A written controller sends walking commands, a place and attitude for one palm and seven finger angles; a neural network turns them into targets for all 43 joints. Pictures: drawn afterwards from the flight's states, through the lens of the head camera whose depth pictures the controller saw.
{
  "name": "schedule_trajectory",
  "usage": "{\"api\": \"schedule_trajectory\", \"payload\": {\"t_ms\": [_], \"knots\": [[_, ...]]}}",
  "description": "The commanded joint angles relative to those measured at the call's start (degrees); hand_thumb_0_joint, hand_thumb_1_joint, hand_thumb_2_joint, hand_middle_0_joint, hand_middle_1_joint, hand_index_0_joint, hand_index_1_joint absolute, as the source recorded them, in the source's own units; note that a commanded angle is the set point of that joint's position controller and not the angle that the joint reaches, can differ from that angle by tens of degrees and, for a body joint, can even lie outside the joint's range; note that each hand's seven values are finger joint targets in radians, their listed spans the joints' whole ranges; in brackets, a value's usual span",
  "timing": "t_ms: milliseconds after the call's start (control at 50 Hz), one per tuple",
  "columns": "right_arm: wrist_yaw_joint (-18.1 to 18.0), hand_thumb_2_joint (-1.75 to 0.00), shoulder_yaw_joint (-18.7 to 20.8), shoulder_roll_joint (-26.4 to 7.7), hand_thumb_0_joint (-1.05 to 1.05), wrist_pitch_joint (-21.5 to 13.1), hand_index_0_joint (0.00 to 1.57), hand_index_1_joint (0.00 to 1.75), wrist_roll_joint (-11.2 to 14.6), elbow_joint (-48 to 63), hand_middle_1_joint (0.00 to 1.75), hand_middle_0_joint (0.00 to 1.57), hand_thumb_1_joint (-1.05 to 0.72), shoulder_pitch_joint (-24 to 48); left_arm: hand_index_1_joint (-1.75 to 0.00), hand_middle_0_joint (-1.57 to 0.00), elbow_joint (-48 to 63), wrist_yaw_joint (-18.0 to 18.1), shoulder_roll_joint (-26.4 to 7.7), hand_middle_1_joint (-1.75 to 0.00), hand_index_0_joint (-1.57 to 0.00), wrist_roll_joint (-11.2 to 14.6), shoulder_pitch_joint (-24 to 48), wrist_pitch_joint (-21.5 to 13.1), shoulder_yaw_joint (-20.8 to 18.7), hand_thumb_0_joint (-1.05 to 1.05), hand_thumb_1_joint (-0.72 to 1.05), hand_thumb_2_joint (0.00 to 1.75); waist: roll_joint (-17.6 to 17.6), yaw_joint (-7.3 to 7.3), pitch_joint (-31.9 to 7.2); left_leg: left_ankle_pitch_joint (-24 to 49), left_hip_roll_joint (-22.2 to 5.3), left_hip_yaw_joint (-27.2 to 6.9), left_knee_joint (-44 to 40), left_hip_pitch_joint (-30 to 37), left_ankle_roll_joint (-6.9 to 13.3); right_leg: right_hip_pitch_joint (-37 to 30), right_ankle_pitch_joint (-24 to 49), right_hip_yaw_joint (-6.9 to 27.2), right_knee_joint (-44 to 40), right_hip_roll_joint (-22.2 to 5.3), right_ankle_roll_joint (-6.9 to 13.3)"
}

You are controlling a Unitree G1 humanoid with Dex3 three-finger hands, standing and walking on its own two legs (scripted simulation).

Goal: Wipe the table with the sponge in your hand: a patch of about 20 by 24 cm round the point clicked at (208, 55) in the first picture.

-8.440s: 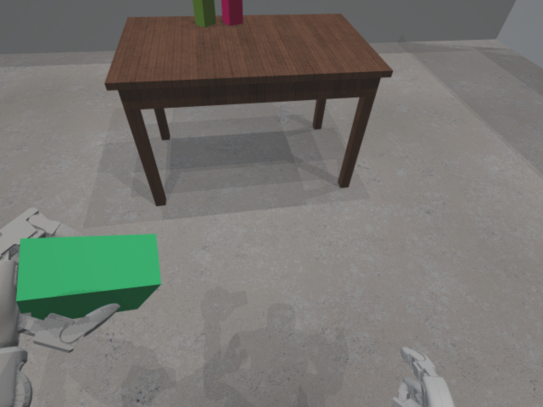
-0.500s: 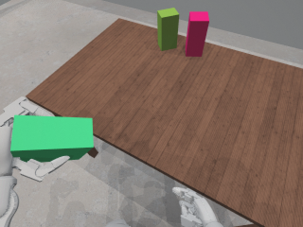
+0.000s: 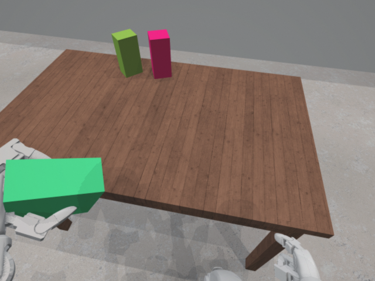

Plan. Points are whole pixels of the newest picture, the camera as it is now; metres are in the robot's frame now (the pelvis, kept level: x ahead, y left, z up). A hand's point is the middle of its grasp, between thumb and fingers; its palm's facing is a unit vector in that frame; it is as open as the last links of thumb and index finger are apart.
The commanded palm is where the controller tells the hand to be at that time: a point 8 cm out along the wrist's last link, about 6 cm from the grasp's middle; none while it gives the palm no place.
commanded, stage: turn to face it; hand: left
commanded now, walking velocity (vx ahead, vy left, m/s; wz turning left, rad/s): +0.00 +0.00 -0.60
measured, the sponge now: (68, 189) +0.22 +0.23 +0.14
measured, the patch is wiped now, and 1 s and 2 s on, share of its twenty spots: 0.00 0.00 0.00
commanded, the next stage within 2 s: come to a stop and stand still in 0.72 s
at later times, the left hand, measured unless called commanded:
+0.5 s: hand (152, 187) +0.22 +0.08 +0.17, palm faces -0.01 -0.84 -0.55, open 10.1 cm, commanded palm +0.18 +0.15 +0.19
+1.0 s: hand (190, 231) +0.17 +0.02 +0.17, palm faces -0.08 -0.88 -0.47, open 10.1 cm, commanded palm +0.14 +0.10 +0.19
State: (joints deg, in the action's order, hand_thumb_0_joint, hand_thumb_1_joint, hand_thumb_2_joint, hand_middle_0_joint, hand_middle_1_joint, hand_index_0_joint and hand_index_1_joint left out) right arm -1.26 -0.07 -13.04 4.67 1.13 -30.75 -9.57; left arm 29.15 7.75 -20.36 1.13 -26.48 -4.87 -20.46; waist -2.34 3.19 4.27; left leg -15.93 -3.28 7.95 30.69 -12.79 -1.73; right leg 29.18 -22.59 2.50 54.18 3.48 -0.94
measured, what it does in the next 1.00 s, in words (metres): walks backwards, turning right: right foot, then left foot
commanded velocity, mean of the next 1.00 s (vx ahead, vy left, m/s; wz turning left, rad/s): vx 0.02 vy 0.03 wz -0.33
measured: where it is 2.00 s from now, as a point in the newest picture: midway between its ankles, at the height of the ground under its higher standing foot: outside the picture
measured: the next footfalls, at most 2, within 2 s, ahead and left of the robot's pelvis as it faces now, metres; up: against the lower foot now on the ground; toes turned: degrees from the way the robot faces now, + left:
right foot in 0.18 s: +0.02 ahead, -0.14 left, +0.00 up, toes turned -11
left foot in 0.56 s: -0.01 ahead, +0.07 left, +0.00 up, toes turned -15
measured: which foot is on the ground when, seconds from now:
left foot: down 0.00-0.18, up 0.20-0.54, down 0.56-0.80, up 0.82-1.00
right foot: up 0.00-0.16, down 0.18-0.60, up 0.62-0.74, down 0.76-1.00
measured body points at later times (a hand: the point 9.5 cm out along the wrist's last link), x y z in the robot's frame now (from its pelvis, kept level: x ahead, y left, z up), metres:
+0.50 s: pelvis -0.06 -0.06 +0.01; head +0.00 -0.09 +0.45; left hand +0.21 +0.13 +0.20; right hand +0.01 -0.36 -0.09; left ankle -0.04 +0.08 -0.70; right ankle -0.02 -0.13 -0.73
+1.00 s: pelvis -0.13 -0.09 +0.01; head -0.10 -0.12 +0.46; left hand +0.16 +0.07 +0.19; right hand -0.07 -0.36 -0.09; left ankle -0.11 +0.06 -0.68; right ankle -0.10 -0.15 -0.73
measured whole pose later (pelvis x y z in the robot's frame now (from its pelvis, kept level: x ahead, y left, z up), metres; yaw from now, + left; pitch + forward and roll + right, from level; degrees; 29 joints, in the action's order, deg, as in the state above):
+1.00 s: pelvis -0.13 -0.09 +0.01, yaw -25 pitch +1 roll +3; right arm -2.0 -1.3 -10.7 -0.4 1.1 -33.7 -9.6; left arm 30.0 7.4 -20.9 2.0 -30.1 -9.1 -18.7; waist -1.5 -1.2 3.9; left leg -25.4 0.8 1.8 45.9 -17.9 -0.1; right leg 18.2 -7.6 -0.5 24.8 2.8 5.9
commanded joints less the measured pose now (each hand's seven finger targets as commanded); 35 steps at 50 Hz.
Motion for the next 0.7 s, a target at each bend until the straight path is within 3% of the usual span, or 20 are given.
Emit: {"api": "schedule_trajectory", "payload": {"t_ms": [0, 60, 120, 140, 160, 180, 200, 220, 240, 260, 300, 400, 460, 500, 520, 560, 580, 600, 620, 680], "knots": [[0.4, -0.9, 2.5, -5.7, 0.0, -6.4, 0.2, 0.3, 0.6, 10.0, 0.3, 0.2, -0.9, 5.5, -1.6, -1.2, 21.6, 1.5, -10.8, -1.6, -1.2, 0.7, 7.9, -6.4, -4.1, 0.0, 0.1, 1.3, 20.0, -0.7, -2.6, 7.9, -17.6, -4.1, -11.3, -4.9, 8.1, -1.2, -5.2, -3.8, 6.8, -6.0, -1.7], [0.4, -0.9, 2.6, -7.2, 0.0, -8.4, 0.2, 0.3, 0.6, 9.7, 0.3, 0.2, -0.9, 2.7, -1.6, -1.2, 19.4, 2.3, -11.8, -1.6, -1.2, 1.7, 7.5, -6.7, -5.4, 0.0, 0.1, 1.3, 20.1, -1.96, -3.2, 10.7, -17.1, -2.5, -7.0, -3.7, 5.4, -7.3, -5.9, -8.0, -6.6, -4.4, -1.9], [0.7, -0.9, 2.9, -7.6, 0.0, -9.0, 0.2, 0.3, 0.8, 9.8, 0.3, 0.2, -0.9, 0.9, -1.6, -1.2, 14.8, 1.8, -11.3, -1.6, -1.2, 1.9, 7.7, -6.5, -6.5, 0.0, 0.1, 1.3, 15.5, -2.1, -5.3, 9.3, -15.1, -1.0, 3.1, -3.7, 2.6, -15.7, 5.7, -8.5, -21.1, -3.8, -1.2], [0.5, -0.9, 2.8, -7.1, 0.0, -9.0, 0.2, 0.3, 1.1, 9.8, 0.3, 0.2, -0.9, 0.3, -1.6, -1.2, 13.2, 1.8, -12.7, -1.6, -1.2, 1.7, 6.7, -6.5, -7.3, 0.0, 0.1, 1.3, 8.5, -2.83, -6.2, 5.5, -12.6, -0.4, 9.0, -4.0, 1.1, -17.2, 12.5, -3.6, -26.4, -6.1, 0.8], [0.5, -0.9, 2.6, -5.7, 0.0, -8.5, 0.2, 0.3, 1.1, 10.2, 0.3, 0.2, -0.9, 0.1, -1.6, -1.2, 11.5, 1.9, -14.2, -1.6, -1.2, 1.9, 5.5, -6.9, -9.4, 0.0, 0.1, 1.3, -4.5, -3.13, -7.5, -2.6, -6.6, 1.3, 18.7, -8.4, -1.1, -19.2, 28.6, 10.3, -29.8, -13.4, 5.1], [0.4, -0.9, 2.0, -4.5, 0.0, -8.3, 0.2, 0.3, 0.7, 11.5, 0.3, 0.2, -0.9, 3.2, -1.6, -1.2, 10.4, 2.1, -16.3, -1.6, -1.2, 2.6, 4.3, -7.1, -11.8, 0.0, 0.1, 1.3, -15.1, -2.04, -7.5, -18.3, -0.4, -1.0, 28.1, -16.2, -2.7, -20.8, 46.9, 23.6, -32.3, -21.0, 9.9], [0.6, -0.9, 2.5, -4.9, 0.0, -7.7, 0.2, 0.3, 0.9, 10.8, 0.3, 0.2, -0.9, 3.3, -1.6, -1.2, 9.0, 1.6, -15.1, -1.6, -1.2, 3.5, 2.6, -6.6, -11.3, 0.0, 0.1, 1.3, -15.5, -1.99, -9.8, -17.8, -1.0, -6.8, 35.3, -15.4, -2.7, -19.9, 41.2, 24.8, -34.2, -21.9, 9.8], [0.9, -0.9, 2.7, -5.3, 0.0, -6.8, 0.2, 0.3, 1.1, 11.4, 0.3, 0.2, -0.9, 3.6, -1.6, -1.2, 11.0, 1.0, -14.8, -1.6, -1.2, 4.0, 0.9, -6.7, -10.9, 0.0, 0.1, 1.3, -12.6, -2.19, -9.0, -15.0, -1.5, -9.1, 38.1, -16.6, -2.6, -20.1, 34.8, 24.4, -34.7, -20.9, 9.6], [0.9, -0.9, 1.6, -4.4, 0.0, -6.0, 0.2, 0.3, 1.1, 11.2, 0.3, 0.2, -0.9, 4.9, -1.6, -1.2, 11.4, 1.4, -15.9, -1.6, -1.2, 4.3, -3.3, -6.7, -13.3, 0.0, 0.1, 1.3, -7.1, -2.0, -10.7, -13.7, -1.6, -9.4, 36.8, -18.9, -2.5, -23.9, 36.1, 23.6, -31.6, -20.1, 11.1], [1.2, -0.9, 0.8, -3.1, 0.0, -5.1, 0.2, 0.3, 0.9, 10.7, 0.3, 0.2, -0.9, 5.0, -1.6, -1.2, 12.9, 1.2, -13.9, -1.6, -1.2, 4.5, -5.2, -7.4, -12.7, 0.0, 0.1, 1.3, -4.9, -2.02, -13.0, -12.1, -1.4, -8.9, 35.0, -19.6, -2.5, -27.6, 39.8, 18.1, -28.9, -18.0, 10.5], [1.3, -0.9, 0.8, -3.3, 0.0, -4.2, 0.2, 0.3, 0.6, 10.4, 0.3, 0.2, -0.9, 5.9, -1.6, -1.2, 15.3, 1.3, -13.5, -1.6, -1.2, 4.3, -5.8, -8.8, -13.0, 0.0, 0.1, 1.3, -4.0, -2.53, -16.0, -11.8, -0.2, -6.5, 27.5, -17.1, -2.4, -30.6, 47.4, 14.2, -28.3, -16.4, 10.3], [1.0, -0.9, 2.0, -4.5, 0.0, -4.5, 0.2, 0.3, 0.9, 10.4, 0.3, 0.2, -0.9, 6.6, -1.6, -1.2, 19.5, 2.1, -14.1, -1.6, -1.2, 3.7, -7.6, -9.1, -12.6, 0.0, 0.1, 1.3, -3.7, -1.54, -18.0, -10.9, 2.5, -4.8, 11.6, -8.7, -0.8, -27.7, 39.6, 17.9, -31.3, -16.0, 10.9], [0.9, -0.9, 2.7, -5.0, 0.0, -5.1, 0.2, 0.3, 1.4, 9.3, 0.3, 0.2, -0.9, 4.9, -1.6, -1.2, 19.9, 2.1, -14.1, -1.6, -1.2, 3.2, -8.5, -8.6, -12.1, 0.0, 0.1, 1.3, -2.0, -2.21, -17.0, -4.6, 2.1, -5.3, 0.0, -0.1, 0.3, -21.5, 29.7, 18.5, -32.4, -14.7, 8.7], [0.4, -0.9, 3.3, -5.6, 0.0, -5.4, 0.2, 0.3, 1.4, 8.6, 0.3, 0.2, -0.9, 4.1, -1.6, -1.2, 18.2, 1.9, -14.2, -1.6, -1.2, 2.8, -8.2, -8.6, -11.8, 0.0, 0.1, 1.3, 0.9, -2.47, -15.6, 0.8, -0.4, -5.6, -6.5, 6.4, 1.3, -15.7, 20.6, 17.0, -31.5, -11.9, 6.1], [0.1, -0.9, 3.7, -6.2, 0.0, -5.6, 0.2, 0.3, 1.3, 8.6, 0.3, 0.2, -0.9, 4.1, -1.6, -1.2, 17.6, 1.6, -13.8, -1.6, -1.2, 2.6, -7.4, -8.6, -11.3, 0.0, 0.1, 1.3, 3.7, -2.48, -13.8, 1.2, -3.5, -7.9, -8.5, 7.4, 2.6, -12.5, 15.8, 16.4, -30.4, -9.8, 4.9], [-0.3, -0.9, 4.4, -7.3, 0.0, -5.8, 0.2, 0.3, 1.5, 9.2, 0.3, 0.2, -0.9, 4.9, -1.6, -1.2, 16.8, 0.8, -13.0, -1.6, -1.2, 2.2, -7.4, -8.5, -11.3, 0.0, 0.1, 1.3, 13.8, -1.67, -10.5, 10.8, -13.3, -15.2, -11.0, 8.3, 6.6, -5.8, 4.7, 8.2, -20.9, -2.9, 1.8], [-0.2, -0.9, 4.5, -6.9, 0.0, -6.1, 0.2, 0.3, 2.0, 9.9, 0.3, 0.2, -0.9, 5.2, -1.6, -1.2, 15.8, 0.4, -12.8, -1.6, -1.2, 1.9, -7.2, -8.3, -11.0, 0.0, 0.1, 1.3, 16.0, -1.21, -10.1, 17.1, -15.2, -14.3, -11.4, 6.4, 7.7, -5.2, -0.5, 4.3, -13.3, -0.9, 1.0], [-0.6, -0.9, 4.0, -5.5, 0.0, -6.4, 0.2, 0.3, 1.3, 9.2, 0.3, 0.2, -0.9, 6.1, -1.6, -1.2, 13.9, 0.5, -14.5, -1.6, -1.2, 1.9, -7.8, -8.0, -13.0, 0.0, 0.1, 1.3, 21.4, -0.81, -10.0, 14.8, -17.3, -13.4, -11.8, 0.1, 9.1, -6.0, -3.5, 0.4, -6.4, -2.3, 0.2], [-0.7, -0.9, 3.7, -5.0, 0.0, -6.8, 0.2, 0.3, 0.6, 9.3, 0.3, 0.2, -0.9, 5.8, -1.6, -1.2, 15.0, 0.6, -13.0, -1.6, -1.2, 1.6, -5.3, -7.7, -11.2, 0.0, 0.1, 1.3, 21.0, -1.58, -6.6, 14.7, -17.0, -12.6, -11.9, -6.3, 9.5, -8.6, -3.6, -1.3, -3.5, -2.3, -0.2], [-0.4, -0.9, 3.6, -6.6, 0.0, -8.3, 0.2, 0.3, 1.1, 8.3, 0.3, 0.2, -0.9, 2.2, -1.6, -1.2, 14.0, 0.6, -9.9, -1.6, -1.2, 1.6, -0.8, -7.1, -6.9, 0.0, 0.1, 1.3, 13.0, -2.74, -5.2, 18.8, -14.7, -7.6, -3.9, -3.3, 6.6, -10.7, 1.0, -3.8, -15.0, -3.8, -0.5]]}}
